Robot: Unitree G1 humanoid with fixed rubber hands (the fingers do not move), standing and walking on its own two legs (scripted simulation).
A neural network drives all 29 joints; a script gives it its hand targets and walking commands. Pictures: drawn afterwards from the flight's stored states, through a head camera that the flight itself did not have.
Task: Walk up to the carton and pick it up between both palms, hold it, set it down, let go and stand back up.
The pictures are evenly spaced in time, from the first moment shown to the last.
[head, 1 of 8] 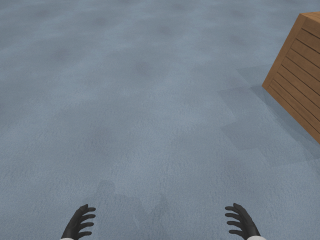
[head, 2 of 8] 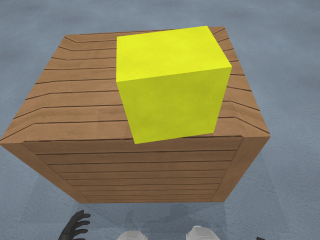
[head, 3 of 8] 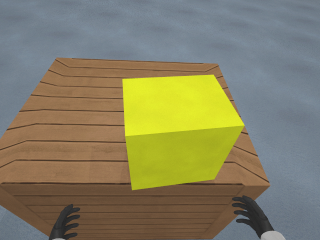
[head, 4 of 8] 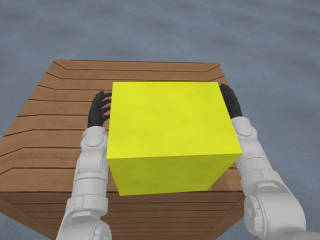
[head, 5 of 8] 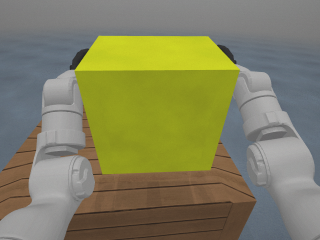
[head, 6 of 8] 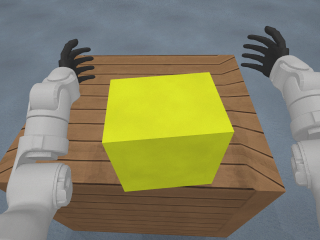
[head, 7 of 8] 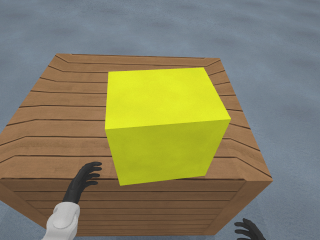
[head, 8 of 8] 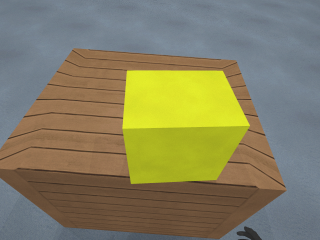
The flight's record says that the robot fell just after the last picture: no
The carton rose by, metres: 0.23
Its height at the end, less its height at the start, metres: +0.00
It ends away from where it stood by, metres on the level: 0.03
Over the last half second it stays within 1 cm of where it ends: yes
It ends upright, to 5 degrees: yes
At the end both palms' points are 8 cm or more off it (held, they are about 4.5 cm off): yes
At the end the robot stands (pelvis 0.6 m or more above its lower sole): yes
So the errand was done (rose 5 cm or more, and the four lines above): yes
